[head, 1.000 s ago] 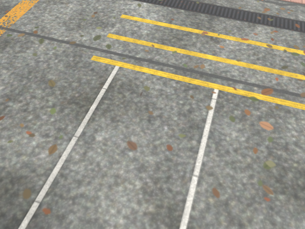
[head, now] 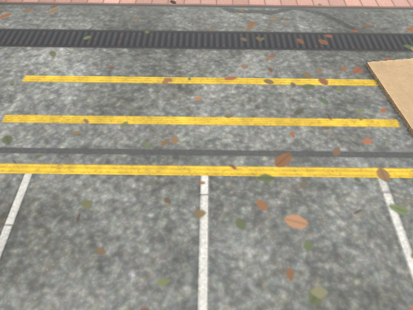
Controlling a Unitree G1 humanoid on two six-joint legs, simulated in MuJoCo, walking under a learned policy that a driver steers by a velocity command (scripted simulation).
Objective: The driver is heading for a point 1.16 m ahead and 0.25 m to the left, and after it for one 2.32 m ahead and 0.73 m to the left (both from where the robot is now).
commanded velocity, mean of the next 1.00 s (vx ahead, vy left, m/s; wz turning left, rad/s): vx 0.50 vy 0.00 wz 0.39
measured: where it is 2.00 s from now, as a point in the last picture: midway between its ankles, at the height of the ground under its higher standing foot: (154, 238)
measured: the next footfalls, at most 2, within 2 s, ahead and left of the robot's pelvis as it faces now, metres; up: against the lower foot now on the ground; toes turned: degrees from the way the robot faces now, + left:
right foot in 0.30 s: +0.31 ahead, -0.13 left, +0.00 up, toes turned +11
left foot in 0.80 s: +0.51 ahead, +0.21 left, +0.00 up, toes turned +28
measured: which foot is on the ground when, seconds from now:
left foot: down 0.00-0.30, up 0.32-0.78, down 0.80-1.00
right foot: up 0.00-0.28, down 0.30-0.80, up 0.82-1.00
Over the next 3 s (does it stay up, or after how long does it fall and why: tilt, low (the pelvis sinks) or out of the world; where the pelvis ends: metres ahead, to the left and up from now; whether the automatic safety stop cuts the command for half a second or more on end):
stays up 1.00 0.22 -0.01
